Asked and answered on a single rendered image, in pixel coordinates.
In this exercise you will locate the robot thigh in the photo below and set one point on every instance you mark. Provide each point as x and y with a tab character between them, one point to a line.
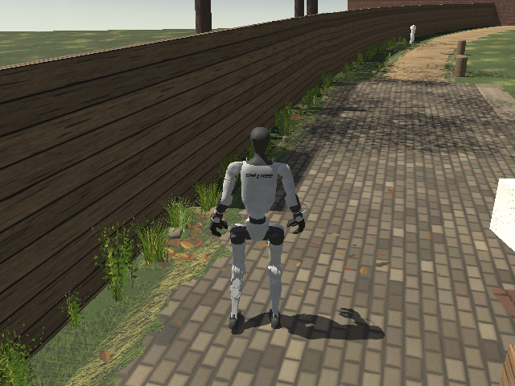
238	242
275	243

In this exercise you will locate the robot left upper arm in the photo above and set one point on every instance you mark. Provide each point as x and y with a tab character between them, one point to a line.
233	169

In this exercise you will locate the left robot forearm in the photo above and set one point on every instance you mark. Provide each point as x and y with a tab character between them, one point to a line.
219	211

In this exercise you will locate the right robot thigh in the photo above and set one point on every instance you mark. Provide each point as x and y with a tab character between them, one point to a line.
275	243

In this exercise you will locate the robot right upper arm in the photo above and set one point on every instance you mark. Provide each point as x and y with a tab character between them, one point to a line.
288	183

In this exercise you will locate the robot right hand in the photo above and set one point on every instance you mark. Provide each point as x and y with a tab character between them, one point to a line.
293	223

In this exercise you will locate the left robot thigh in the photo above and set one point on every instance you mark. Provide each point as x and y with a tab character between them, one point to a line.
238	242

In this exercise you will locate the right robot forearm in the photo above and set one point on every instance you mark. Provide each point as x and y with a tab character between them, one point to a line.
297	211

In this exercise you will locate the robot left hand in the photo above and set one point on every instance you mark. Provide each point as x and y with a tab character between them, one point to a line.
214	225

